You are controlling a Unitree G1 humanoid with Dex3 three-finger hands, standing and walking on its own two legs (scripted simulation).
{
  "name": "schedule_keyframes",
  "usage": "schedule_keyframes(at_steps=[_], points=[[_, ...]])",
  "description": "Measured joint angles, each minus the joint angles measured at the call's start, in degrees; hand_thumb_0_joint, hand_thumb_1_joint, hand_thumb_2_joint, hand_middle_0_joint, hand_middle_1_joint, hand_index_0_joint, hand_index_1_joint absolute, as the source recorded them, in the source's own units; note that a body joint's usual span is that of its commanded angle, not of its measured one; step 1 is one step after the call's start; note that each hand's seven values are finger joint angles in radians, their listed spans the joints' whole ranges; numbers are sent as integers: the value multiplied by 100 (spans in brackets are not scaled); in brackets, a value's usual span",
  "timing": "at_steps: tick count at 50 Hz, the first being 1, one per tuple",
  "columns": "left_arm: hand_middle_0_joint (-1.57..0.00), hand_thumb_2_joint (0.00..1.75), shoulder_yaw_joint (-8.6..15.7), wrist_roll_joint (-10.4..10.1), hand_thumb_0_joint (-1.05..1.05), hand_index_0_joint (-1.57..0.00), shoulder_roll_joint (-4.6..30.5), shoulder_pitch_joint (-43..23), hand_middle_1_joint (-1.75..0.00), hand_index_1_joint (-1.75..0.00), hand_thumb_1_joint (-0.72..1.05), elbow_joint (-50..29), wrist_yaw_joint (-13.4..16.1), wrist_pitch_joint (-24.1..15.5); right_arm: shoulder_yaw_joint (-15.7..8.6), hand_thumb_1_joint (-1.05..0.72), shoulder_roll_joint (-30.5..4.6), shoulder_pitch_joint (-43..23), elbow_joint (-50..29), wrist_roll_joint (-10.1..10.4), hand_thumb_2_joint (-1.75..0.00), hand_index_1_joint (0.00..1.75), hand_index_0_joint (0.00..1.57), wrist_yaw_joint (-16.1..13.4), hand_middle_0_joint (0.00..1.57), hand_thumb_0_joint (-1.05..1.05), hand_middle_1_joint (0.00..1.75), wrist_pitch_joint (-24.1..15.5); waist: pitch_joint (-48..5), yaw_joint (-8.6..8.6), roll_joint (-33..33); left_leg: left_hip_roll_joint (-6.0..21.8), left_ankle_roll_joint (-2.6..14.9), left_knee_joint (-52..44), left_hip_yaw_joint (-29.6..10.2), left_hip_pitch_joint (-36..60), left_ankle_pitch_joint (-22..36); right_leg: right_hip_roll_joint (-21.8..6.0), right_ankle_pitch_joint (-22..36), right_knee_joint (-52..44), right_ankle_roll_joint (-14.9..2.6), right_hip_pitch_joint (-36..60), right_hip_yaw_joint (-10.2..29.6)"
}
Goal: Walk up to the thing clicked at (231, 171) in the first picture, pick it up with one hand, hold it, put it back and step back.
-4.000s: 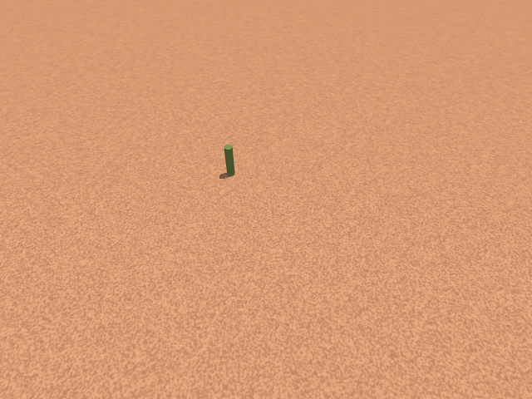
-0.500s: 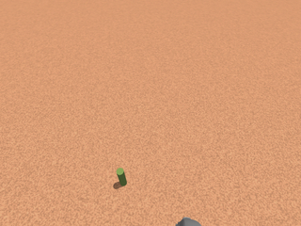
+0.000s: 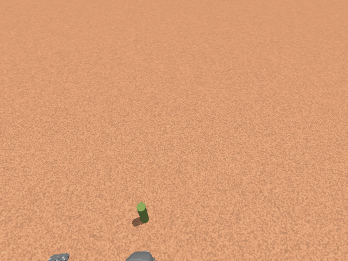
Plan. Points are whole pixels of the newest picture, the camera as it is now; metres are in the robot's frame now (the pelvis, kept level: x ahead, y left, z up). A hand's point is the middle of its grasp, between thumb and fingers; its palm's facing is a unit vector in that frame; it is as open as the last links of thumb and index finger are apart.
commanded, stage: walk up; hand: left
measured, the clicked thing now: (143, 213) +0.42 +0.20 -0.65
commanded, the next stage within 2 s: stand in 1.16 s
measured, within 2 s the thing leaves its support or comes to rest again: neither
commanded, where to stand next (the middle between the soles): +0.08 +0.00 m, yaw -2 degrees
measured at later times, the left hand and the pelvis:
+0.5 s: hand out of the picture +0.10 +0.26 -0.12, palm faces -0.01 -0.93 -0.36, open 7.4 cm; pelvis +0.02 +0.00 +0.03, yaw +0 degrees
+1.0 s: hand out of the picture +0.12 +0.25 -0.12, palm faces -0.03 -0.94 -0.34, open 7.4 cm; pelvis +0.03 +0.00 +0.03, yaw +0 degrees
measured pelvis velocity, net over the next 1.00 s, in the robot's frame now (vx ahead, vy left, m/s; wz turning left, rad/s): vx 0.03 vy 0.00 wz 0.00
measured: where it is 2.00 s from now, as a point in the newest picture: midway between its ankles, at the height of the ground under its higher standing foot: outside the picture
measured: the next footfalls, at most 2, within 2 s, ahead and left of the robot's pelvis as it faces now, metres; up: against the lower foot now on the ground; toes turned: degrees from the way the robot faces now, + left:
none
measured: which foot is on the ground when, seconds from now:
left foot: down 0.00-1.00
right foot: down 0.00-1.00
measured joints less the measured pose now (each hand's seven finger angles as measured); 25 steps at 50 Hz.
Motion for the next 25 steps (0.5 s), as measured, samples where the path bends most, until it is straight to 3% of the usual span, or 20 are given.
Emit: schedule_keyframes(at_steps=[4, 25], points=[[-20, 90, -53, 35, 0, -20, -65, -63, -30, -30, 90, 306, -36, -14, 80, -90, 84, -181, 211, 17, -90, 30, 21, 24, 20, 0, 30, 15, -108, 1, -39, 8, -11, -253, -14, 138, 82, 11, 86, -328, 113, 181, -26], [-20, 90, -59, 32, 0, -20, -199, -592, -30, -30, 90, 1141, -69, -18, 97, -90, 114, -720, 1032, 58, -90, 30, 21, 15, 20, 0, 30, -22, -190, 13, 105, -52, -31, -1808, 49, 1012, 762, -10, 729, -1812, 157, 1010, -38]])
